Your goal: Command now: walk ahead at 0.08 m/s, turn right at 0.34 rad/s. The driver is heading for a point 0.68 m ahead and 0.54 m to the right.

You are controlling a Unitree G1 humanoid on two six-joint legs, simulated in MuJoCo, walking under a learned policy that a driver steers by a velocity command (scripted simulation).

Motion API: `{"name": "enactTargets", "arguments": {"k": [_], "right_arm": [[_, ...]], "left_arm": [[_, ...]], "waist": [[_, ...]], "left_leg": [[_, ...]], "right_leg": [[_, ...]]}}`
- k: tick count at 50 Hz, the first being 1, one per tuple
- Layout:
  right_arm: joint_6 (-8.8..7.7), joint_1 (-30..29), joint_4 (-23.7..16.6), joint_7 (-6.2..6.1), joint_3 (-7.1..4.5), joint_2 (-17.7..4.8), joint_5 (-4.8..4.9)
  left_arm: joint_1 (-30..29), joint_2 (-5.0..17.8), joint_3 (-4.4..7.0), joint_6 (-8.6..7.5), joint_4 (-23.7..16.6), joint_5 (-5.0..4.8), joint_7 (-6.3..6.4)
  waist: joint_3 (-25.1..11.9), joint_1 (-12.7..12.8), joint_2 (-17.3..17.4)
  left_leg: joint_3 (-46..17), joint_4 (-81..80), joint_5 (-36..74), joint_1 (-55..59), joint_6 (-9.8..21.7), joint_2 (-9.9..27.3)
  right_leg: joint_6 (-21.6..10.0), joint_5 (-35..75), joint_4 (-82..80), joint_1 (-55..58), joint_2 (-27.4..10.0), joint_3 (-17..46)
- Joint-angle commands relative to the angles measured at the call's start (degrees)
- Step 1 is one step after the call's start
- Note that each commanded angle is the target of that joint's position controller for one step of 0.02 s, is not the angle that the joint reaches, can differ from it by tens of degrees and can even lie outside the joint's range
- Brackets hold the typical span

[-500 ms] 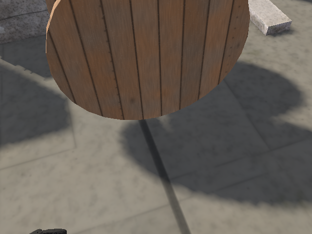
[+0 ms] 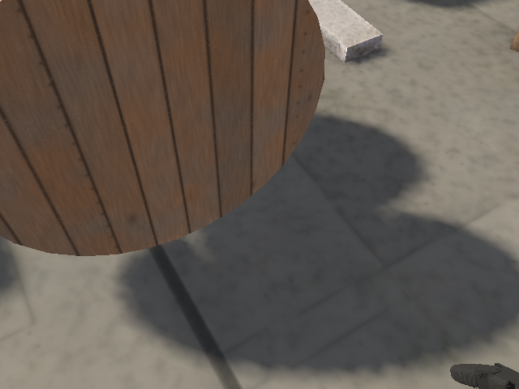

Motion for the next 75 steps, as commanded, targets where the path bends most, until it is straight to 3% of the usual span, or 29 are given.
{"name": "enactTargets", "arguments": {"k": [1,5,10,12,13,15,20,23,25,26,27,28,30,34,42,45,47,48,49,50,51,53,56,61,67,72,73,74,75], "right_arm": [[0.66,1.2,-2.9,-0.74,-0.89,-5.3,0.07],[0.78,-0.1,-1.1,-0.81,-1.28,-6.9,0.07],[1.72,2.0,0.4,-0.47,-0.43,-6.5,1.59],[0.87,5.5,0.6,0.42,0.67,-4.0,-0.28],[0.86,5.7,1.3,0.35,0.89,-3.2,-0.41],[1.22,4.1,2.2,-0.03,0.57,-4.6,-0.51],[-0.14,4.6,2.3,0.22,-0.29,-5.5,1.26],[-2.31,8.0,2.6,1.15,-0.77,-5.2,1.78],[-3.37,16.0,5.3,1.61,-1.65,-7.1,1.04],[-3.59,21.4,6.8,1.40,-2.62,-10.2,0.58],[-3.67,25.3,7.4,1.43,-3.85,-14.4,0.37],[-3.68,24.3,6.7,0.90,-3.25,-12.2,0.25],[-3.32,20.9,5.6,-0.44,-2.35,-8.8,0.52],[-2.84,19.5,6.0,-0.84,-1.16,-5.4,0.11],[-1.58,21.7,8.7,-1.62,-1.63,-11.1,1.34],[-0.67,21.3,9.0,-1.86,-2.33,-13.6,1.76],[0.03,19.7,8.3,-2.51,-2.78,-14.5,1.50],[-0.54,19.3,6.7,-2.59,-2.44,-13.5,1.04],[-1.85,24.8,3.3,-1.46,0.22,-4.1,-1.17],[-4.36,20.2,1.9,-0.49,-0.04,-8.1,1.00],[-5.42,13.1,-0.5,-0.28,-0.96,-10.5,3.13],[-5.99,12.4,-0.5,-0.94,-0.62,-9.4,1.68],[-3.69,15.7,0.0,-0.96,-1.36,-9.6,0.74],[-2.71,5.2,-3.1,-1.23,-0.68,-6.8,-0.22],[-4.32,-7.1,-6.2,0.86,-0.29,-5.9,0.89],[-5.22,2.6,-4.8,0.42,-2.66,-9.8,1.30],[-5.65,11.1,-3.6,0.17,-4.26,-13.9,0.79],[-5.04,19.8,-1.7,-0.26,-5.69,-18.3,-0.30],[-4.53,20.8,-1.0,0.33,-5.05,-14.6,1.27]], "left_arm": [[0.3,6.0,1.57,1.02,-4.1,0.72,0.54],[0.3,-0.3,-1.12,0.62,-3.4,1.51,0.09],[-0.7,1.5,-0.76,1.13,-2.5,1.73,-0.76],[-5.3,7.4,0.08,1.59,-5.4,3.03,-0.21],[-6.7,4.0,-0.68,1.38,-4.9,3.19,-0.64],[-7.9,0.6,-1.69,0.46,-4.8,3.48,-1.38],[0.6,6.6,0.30,-0.75,-2.7,1.17,-1.23],[-2.0,5.2,0.06,-1.61,-2.9,-0.15,-1.21],[-7.8,2.4,-0.54,-1.91,-5.3,-0.29,-1.18],[-10.4,-1.0,-1.35,-2.40,-7.3,-0.26,-1.17],[-11.0,0.1,-1.09,-3.07,-9.5,-0.96,-0.91],[-9.1,2.8,-0.14,-3.73,-8.4,-1.37,-0.74],[-6.3,2.2,0.00,-4.45,-6.4,-1.08,-1.59],[-6.5,-0.1,-0.19,-4.04,-5.7,-0.84,-3.77],[-18.6,-2.7,-1.88,-4.35,-10.6,-0.96,-6.75],[-15.4,0.2,-0.33,-4.29,-10.1,-0.60,-7.34],[-1.1,4.6,2.27,-4.02,-6.2,-0.54,-7.02],[8.4,8.0,4.24,-3.08,-3.5,-0.55,-5.53],[6.7,14.4,4.85,-2.92,-3.5,-0.79,-4.29],[8.8,12.0,4.12,-3.72,-5.4,-0.29,-4.01],[6.2,8.6,3.14,-4.37,-4.4,0.22,-4.00],[-1.5,5.3,1.98,-4.97,-4.9,-0.13,-4.05],[-5.2,3.6,1.39,-5.88,-4.7,0.37,-4.15],[-0.2,5.2,1.65,-5.06,-1.5,0.08,-2.43],[5.7,6.7,2.05,-3.79,1.1,-0.94,-1.75],[4.6,4.3,1.56,-2.71,1.4,-0.57,-1.65],[4.6,1.1,0.48,-3.57,1.2,-0.43,-1.70],[12.1,-1.7,-0.51,-4.26,0.7,-1.74,-1.61],[13.2,1.5,-0.52,-4.69,0.7,-2.07,-1.35]], "waist": [[-8.1,-1.5,7.1],[-8.7,-0.8,10.5],[-8.9,-0.2,8.8],[-6.7,-4.2,-2.9],[-6.9,-4.7,-7.8],[-2.1,-3.7,-6.1],[2.2,-0.4,-9.0],[2.8,-3.7,-9.0],[1.4,-8.2,-2.9],[1.1,-9.8,6.3],[0.6,-10.5,16.5],[1.5,-9.5,12.0],[1.7,-6.7,6.0],[1.2,-5.6,6.6],[4.9,-7.9,5.9],[1.0,-4.1,8.4],[-7.5,4.6,9.1],[-11.9,9.2,6.2],[-17.1,0.9,-11.4],[-28.0,4.8,-7.3],[-18.6,5.2,-3.3],[-8.1,-0.7,3.1],[-5.0,-5.1,-0.1],[-0.9,-1.9,-1.3],[-1.8,3.3,-2.1],[-5.3,-2.9,-6.6],[-12.8,-6.6,-4.4],[-23.5,-6.1,10.2],[-24.2,-6.2,17.6]], "left_leg": [[-17.5,-11.8,13.7,16.2,11.8,16.2],[-8.9,-12.3,21.8,10.7,11.7,12.7],[-8.8,-10.3,0.1,6.6,8.0,11.6],[-3.4,-5.8,-14.9,0.7,0.1,5.3],[0.1,-4.3,-11.8,8.8,-2.3,3.2],[0.1,-3.6,-6.9,10.7,-3.1,2.9],[3.3,9.0,-17.1,-0.2,-0.2,-0.5],[0.5,5.3,-16.4,3.5,2.8,1.3],[-4.9,-3.4,-16.6,16.3,4.2,4.5],[-15.7,-10.4,-25.1,24.3,6.6,11.3],[-35.9,-19.2,-28.2,29.9,13.7,23.2],[-38.6,-19.6,-25.9,30.7,15.8,26.0],[-28.2,-19.1,-21.2,32.0,12.1,22.6],[-6.6,-19.7,4.8,27.7,6.6,15.6],[6.0,-21.6,16.1,25.2,5.4,15.7],[9.2,-12.4,43.9,30.4,3.7,16.6],[11.2,6.3,54.0,26.1,2.3,15.5],[10.7,22.0,40.7,12.2,0.3,13.4],[7.6,44.3,-20.7,-12.5,-2.6,2.9],[-6.6,54.3,-24.2,-18.6,-2.4,-0.5],[-7.7,53.2,-17.5,-23.8,-1.8,2.7],[-7.1,43.2,-9.6,-18.0,-1.6,6.9],[-6.9,37.1,-6.7,-11.2,-3.0,8.9],[-4.6,20.5,6.0,-12.6,-6.3,6.7],[-4.8,1.6,14.7,-7.2,-4.8,1.9],[-4.6,-5.1,3.5,8.1,-0.1,0.7],[-10.4,-3.2,5.1,22.9,3.2,7.7],[-33.6,-5.7,-6.3,46.7,12.7,21.8],[-49.3,-11.9,-20.7,49.1,14.7,26.4]], "right_leg": [[1.5,2.1,3.5,-10.4,-4.9,-0.7],[0.7,5.7,-18.5,2.5,-5.3,-5.8],[-2.9,23.2,-40.7,16.3,-4.1,-7.3],[-8.2,27.2,-41.9,16.9,-13.9,4.1],[-10.1,14.7,-44.6,7.2,-14.1,4.3],[-7.5,6.5,-45.3,2.8,-10.1,1.8],[-13.4,-11.9,-50.5,5.4,-15.6,12.9],[-14.9,-7.1,-48.8,3.3,-15.9,16.2],[-10.7,-0.8,-40.1,-5.4,-9.7,9.2],[-6.6,3.5,-25.9,-15.1,-3.1,0.0],[-4.6,0.2,-11.3,-24.7,-0.6,-2.4],[-4.8,-0.7,-1.9,-29.4,-2.8,2.0],[-5.8,9.8,3.3,-32.3,-5.5,2.6],[-4.9,20.8,-0.4,-27.5,-7.6,-1.8],[-5.2,30.4,-25.6,-17.6,-6.8,-12.1],[-8.8,25.9,-29.1,-9.8,-2.4,-15.2],[-12.7,27.0,-32.8,10.0,1.5,-15.9],[-14.8,27.9,-33.1,28.2,-1.3,-8.6],[-23.2,22.1,-35.4,47.2,-17.3,22.1],[-29.1,9.8,-46.7,49.6,-23.9,43.0],[-25.1,10.9,-49.1,43.4,-21.6,34.7],[-21.5,22.1,-50.3,23.7,-16.4,21.3],[-21.2,30.3,-53.6,11.1,-12.9,14.7],[-19.1,33.0,-53.3,4.9,-8.4,8.1],[-16.3,28.6,-47.5,9.9,-9.0,11.9],[-13.4,34.3,-36.0,13.8,-8.7,17.1],[-10.8,32.4,-23.1,9.3,-5.8,12.9],[-5.6,15.5,-2.6,-10.4,2.0,4.2],[-4.4,0.2,7.1,-20.5,-0.1,3.0]]}}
